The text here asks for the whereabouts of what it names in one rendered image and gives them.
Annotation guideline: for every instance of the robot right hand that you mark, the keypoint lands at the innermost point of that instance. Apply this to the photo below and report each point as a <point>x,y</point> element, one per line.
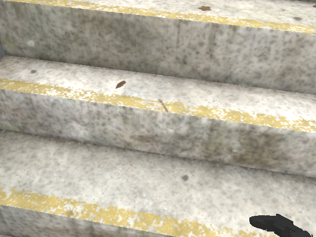
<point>280,225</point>

